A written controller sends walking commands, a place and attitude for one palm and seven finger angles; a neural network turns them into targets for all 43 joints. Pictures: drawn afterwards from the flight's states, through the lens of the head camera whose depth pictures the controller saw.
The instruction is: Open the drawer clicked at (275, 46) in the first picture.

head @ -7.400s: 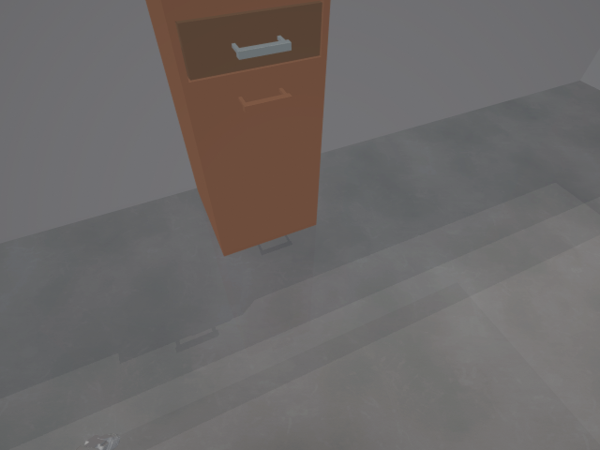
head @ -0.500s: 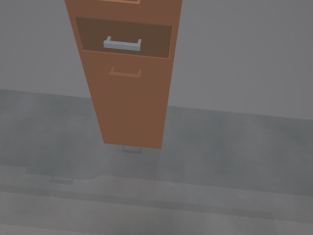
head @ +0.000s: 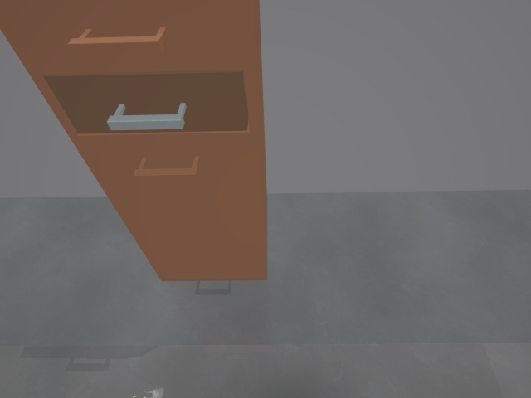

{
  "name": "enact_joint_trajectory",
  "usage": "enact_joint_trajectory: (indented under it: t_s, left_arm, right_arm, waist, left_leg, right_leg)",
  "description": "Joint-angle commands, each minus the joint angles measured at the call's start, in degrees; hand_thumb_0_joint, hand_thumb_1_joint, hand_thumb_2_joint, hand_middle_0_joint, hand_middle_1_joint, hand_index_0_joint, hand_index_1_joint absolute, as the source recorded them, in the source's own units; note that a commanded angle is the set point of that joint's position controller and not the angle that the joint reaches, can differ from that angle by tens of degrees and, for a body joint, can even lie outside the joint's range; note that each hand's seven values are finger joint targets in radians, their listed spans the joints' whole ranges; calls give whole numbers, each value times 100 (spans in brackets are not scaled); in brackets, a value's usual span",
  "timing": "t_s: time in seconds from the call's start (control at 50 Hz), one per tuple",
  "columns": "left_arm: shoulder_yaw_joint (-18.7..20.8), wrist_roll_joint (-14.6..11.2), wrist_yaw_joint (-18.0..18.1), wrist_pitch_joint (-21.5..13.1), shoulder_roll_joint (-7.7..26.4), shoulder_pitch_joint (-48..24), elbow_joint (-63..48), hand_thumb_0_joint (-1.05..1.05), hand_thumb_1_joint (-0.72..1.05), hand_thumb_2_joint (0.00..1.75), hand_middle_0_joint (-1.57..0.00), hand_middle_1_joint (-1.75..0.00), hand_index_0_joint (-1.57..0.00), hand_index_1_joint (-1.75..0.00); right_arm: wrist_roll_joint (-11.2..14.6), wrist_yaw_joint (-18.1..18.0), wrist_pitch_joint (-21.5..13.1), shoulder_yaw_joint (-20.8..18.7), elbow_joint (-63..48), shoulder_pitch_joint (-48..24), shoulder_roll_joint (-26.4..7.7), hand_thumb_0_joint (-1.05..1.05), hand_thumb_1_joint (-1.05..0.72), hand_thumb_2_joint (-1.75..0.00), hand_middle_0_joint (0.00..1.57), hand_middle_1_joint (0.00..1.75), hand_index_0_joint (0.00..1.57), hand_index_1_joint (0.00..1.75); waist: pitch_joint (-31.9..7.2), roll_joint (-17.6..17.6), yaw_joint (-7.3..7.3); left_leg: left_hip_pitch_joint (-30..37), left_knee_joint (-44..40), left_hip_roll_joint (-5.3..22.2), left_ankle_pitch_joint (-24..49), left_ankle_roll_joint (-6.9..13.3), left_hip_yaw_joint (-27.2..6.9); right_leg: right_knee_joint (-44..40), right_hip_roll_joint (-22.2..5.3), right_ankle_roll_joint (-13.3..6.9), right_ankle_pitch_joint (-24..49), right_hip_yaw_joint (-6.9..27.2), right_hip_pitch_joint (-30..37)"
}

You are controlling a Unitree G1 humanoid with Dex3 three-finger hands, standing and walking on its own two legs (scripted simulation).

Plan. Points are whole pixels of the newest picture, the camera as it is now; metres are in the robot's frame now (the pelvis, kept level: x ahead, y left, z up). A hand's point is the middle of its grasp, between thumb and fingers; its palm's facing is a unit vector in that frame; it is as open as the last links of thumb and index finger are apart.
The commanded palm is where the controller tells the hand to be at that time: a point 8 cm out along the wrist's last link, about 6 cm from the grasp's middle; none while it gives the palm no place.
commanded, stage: take the last steps up to it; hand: left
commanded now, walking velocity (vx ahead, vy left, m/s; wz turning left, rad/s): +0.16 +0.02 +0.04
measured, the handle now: (149, 115) +0.62 +0.25 +0.08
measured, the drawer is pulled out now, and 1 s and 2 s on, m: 0.00 0.00 0.00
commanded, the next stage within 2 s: come to a stop and stand still in 0.04 s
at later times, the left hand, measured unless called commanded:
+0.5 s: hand out of the picture +0.07 +0.20 -0.17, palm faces +0.04 -0.98 -0.18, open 7.4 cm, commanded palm none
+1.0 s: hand out of the picture +0.09 +0.13 -0.16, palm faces +0.04 -0.98 -0.22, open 7.2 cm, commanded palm none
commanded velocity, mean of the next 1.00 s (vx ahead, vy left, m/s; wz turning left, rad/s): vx -0.06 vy -0.03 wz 0.00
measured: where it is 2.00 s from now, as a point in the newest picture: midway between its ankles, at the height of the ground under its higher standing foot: outside the picture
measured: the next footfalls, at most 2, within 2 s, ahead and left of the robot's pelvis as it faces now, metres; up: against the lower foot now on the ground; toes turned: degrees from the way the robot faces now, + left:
left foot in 0.26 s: +0.11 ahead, +0.13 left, +0.00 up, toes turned +5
right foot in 0.66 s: +0.07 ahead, -0.13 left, +0.00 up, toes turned -5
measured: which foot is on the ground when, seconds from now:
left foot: up 0.00-0.24, down 0.26-1.00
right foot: down 0.00-0.34, up 0.36-0.64, down 0.66-1.00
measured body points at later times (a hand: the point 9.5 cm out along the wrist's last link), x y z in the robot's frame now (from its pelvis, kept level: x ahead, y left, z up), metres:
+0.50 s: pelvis +0.07 +0.02 +0.01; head +0.11 +0.04 +0.46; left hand +0.06 +0.25 -0.16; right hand +0.18 -0.19 -0.13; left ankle +0.13 +0.14 -0.73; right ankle +0.03 -0.09 -0.69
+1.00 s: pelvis +0.04 -0.05 +0.01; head +0.05 -0.06 +0.46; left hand +0.09 +0.18 -0.14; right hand +0.02 -0.28 -0.15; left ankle +0.03 +0.10 -0.73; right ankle +0.03 -0.13 -0.73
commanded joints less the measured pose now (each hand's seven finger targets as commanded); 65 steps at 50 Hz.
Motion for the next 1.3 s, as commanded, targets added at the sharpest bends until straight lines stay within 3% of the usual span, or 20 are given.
enact_joint_trajectory:
  t_s: [0.0, 0.14, 0.22, 0.24, 0.3, 0.4, 0.5, 0.6, 0.62, 0.64, 0.66, 0.68, 0.74, 0.82, 0.88, 0.94, 1.1, 1.24, 1.26, 1.28]
  left_arm:
    - [130, 9, 107, -71, 637, 574, 30, 0, 90, 90, -20, -30, -20, -30]
    - [140, 35, 69, -31, 775, 906, 297, 0, 90, 90, -20, -30, -20, -30]
    - [11, -40, 134, 113, 567, 902, 454, 0, 90, 90, -20, -30, -20, -30]
    - [-42, -69, 151, 154, 427, 1146, 491, 0, 90, 90, -20, -30, -20, -30]
    - [-68, -57, 195, 344, 448, 1335, 578, 0, 90, 90, -20, -30, -20, -30]
    - [73, 5, 147, 531, 646, 1263, 293, 0, 90, 90, -20, -30, -20, -30]
    - [156, 4, 115, 563, 478, 1130, 1, 0, 90, 90, -20, -30, -20, -30]
    - [123, 14, 111, 470, 477, 1484, 74, 0, 90, 90, -20, -30, -20, -30]
    - [130, 51, 127, 432, 693, 1529, 70, 0, 90, 90, -20, -30, -20, -30]
    - [157, 84, 149, 381, 1115, 1273, -13, 0, 90, 90, -20, -30, -20, -30]
    - [156, 63, 140, 393, 1338, 893, -177, 0, 90, 90, -20, -30, -20, -30]
    - [169, 75, 167, 364, 1273, 712, -204, 0, 90, 90, -20, -30, -20, -30]
    - [91, 32, 154, 338, 1002, 301, -190, 0, 90, 90, -20, -30, -20, -30]
    - [68, -15, 160, 297, 919, 544, 3, 0, 90, 90, -20, -30, -20, -30]
    - [15, -88, 166, 272, 745, 697, 208, 0, 90, 90, -20, -30, -20, -30]
    - [-2, -112, 161, 277, 717, 739, 351, 0, 90, 90, -20, -30, -20, -30]
    - [-21, -80, 160, 301, 725, 762, 496, 0, 90, 90, -20, -30, -20, -30]
    - [-42, -78, 164, 258, 570, 1012, 568, 0, 90, 90, -20, -30, -20, -30]
    - [-59, 40, 411, 59, 703, 1606, 720, 0, 90, 90, -20, -30, -20, -30]
    - [-81, 7, 388, -17, 920, 1549, 682, 0, 90, 90, -20, -30, -20, -30]
  right_arm:
    - [-30, 36, -41, -36, -343, 306, -194, 0, -90, -90, 20, 30, 20, 30]
    - [-3, 77, -72, 28, -630, -494, -184, 0, -90, -90, 20, 30, 20, 30]
    - [39, -36, -155, 143, -407, -277, -323, 0, -90, -90, 20, 30, 20, 30]
    - [35, -75, -194, 125, -411, -332, -615, 0, -90, -90, 20, 30, 20, 30]
    - [85, -187, -74, 69, -502, -783, -873, 0, -90, -90, 20, 30, 20, 30]
    - [46, -320, 60, -162, -699, -834, -1188, 0, -90, -90, 20, 30, 20, 30]
    - [-1, -240, 116, -250, -948, -1168, -1177, 0, -90, -90, 20, 30, 20, 30]
    - [10, -107, 164, -261, -991, -1318, -1093, 0, -90, -90, 20, 30, 20, 30]
    - [51, -78, 175, -237, -997, -1236, -882, 0, -90, -90, 20, 30, 20, 30]
    - [94, -36, 207, -168, -1090, -1204, -518, 0, -90, -90, 20, 30, 20, 30]
    - [68, 18, 243, -114, -1177, -1341, -445, 0, -90, -90, 20, 30, 20, 30]
    - [30, 8, 314, -113, -1211, -1506, -490, 0, -90, -90, 20, 30, 20, 30]
    - [34, -7, 264, -75, -817, -992, -518, 0, -90, -90, 20, 30, 20, 30]
    - [49, -67, 180, 20, -604, -718, -440, 0, -90, -90, 20, 30, 20, 30]
    - [50, -128, 50, 106, -339, -414, -502, 0, -90, -90, 20, 30, 20, 30]
    - [34, -186, 5, 145, -187, -463, -565, 0, -90, -90, 20, 30, 20, 30]
    - [15, -153, 105, 148, -71, -205, -403, 0, -90, -90, 20, 30, 20, 30]
    - [23, -165, 54, 169, -61, -17, -330, 0, -90, -90, 20, 30, 20, 30]
    - [70, -85, -66, 143, -419, -701, -535, 0, -90, -90, 20, 30, 20, 30]
    - [122, -72, -34, 189, -739, -610, -403, 0, -90, -90, 20, 30, 20, 30]
  waist:
    - [-412, -650, 52]
    - [-304, -774, 259]
    - [-587, -280, 126]
    - [-702, 212, 259]
    - [-274, 1043, 332]
    - [-764, 683, 223]
    - [-1072, 556, 243]
    - [-878, 519, 420]
    - [-756, -29, 424]
    - [-479, -1167, 292]
    - [-296, -1387, 316]
    - [-130, -1810, 362]
    - [-21, -1113, 136]
    - [-220, -915, 232]
    - [-443, -270, 256]
    - [-525, 231, 345]
    - [67, -327, 266]
    - [10, -265, 235]
    - [225, -635, 548]
    - [-194, -641, 270]
  left_leg:
    - [-571, -372, 356, 559, -141, -165]
    - [-315, -2464, 161, 638, -204, 94]
    - [1411, -4350, 200, 2663, -249, -122]
    - [1611, -4363, 694, 3894, -66, -470]
    - [1036, -4805, 1255, 4322, 441, -972]
    - [1560, -4757, 1769, 5255, 1055, -1153]
    - [1366, -4684, 1521, 4008, 964, -806]
    - [301, -4534, 1012, 1608, 485, -640]
    - [-14, -4101, 602, 1007, 205, -426]
    - [-370, -3431, 29, 185, -159, 31]
    - [-153, -2944, -114, -237, -191, -23]
    - [-76, -2503, -65, -297, -129, -227]
    - [27, -2164, -86, 234, -102, -271]
    - [318, -3152, -48, 412, -167, -201]
    - [1147, -4367, 212, 2119, -79, -552]
    - [1060, -4396, 342, 2378, -57, -531]
    - [843, -4589, 109, 1122, -129, -323]
    - [907, -4659, 132, 1262, -98, -327]
    - [124, -3265, 27, 715, -270, -13]
    - [303, -3164, 36, 479, -175, -209]
  right_leg:
    - [-2105, -1489, -539, 842, 1222, 290]
    - [-2033, -1399, -636, 1021, 1138, 667]
    - [-960, -787, -40, 1511, 678, 400]
    - [-778, -568, 203, 939, 624, 337]
    - [-427, -298, 492, -462, 413, 481]
    - [1891, -198, 497, -1855, 881, -431]
    - [2178, -164, 571, -1605, 910, -545]
    - [-350, -53, 500, -323, 523, 863]
    - [-1153, -301, 440, -38, 902, 1063]
    - [-1735, -1272, 72, -349, 2106, 664]
    - [-2106, -1757, -304, -870, 2349, -119]
    - [-2257, -1625, -388, -1104, 2515, -547]
    - [-1791, -1171, -405, 18, 1745, -214]
    - [-1452, -1078, -405, 931, 1501, 475]
    - [-1092, -711, -21, 1050, 1279, 533]
    - [-1129, -547, 191, 1167, 1139, 898]
    - [-1895, -556, 189, -714, 1438, 545]
    - [-1830, -511, 166, -529, 1397, 511]
    - [-1594, -951, 674, 2688, 1875, 765]
    - [-1375, -1372, 456, 3698, 1841, 1009]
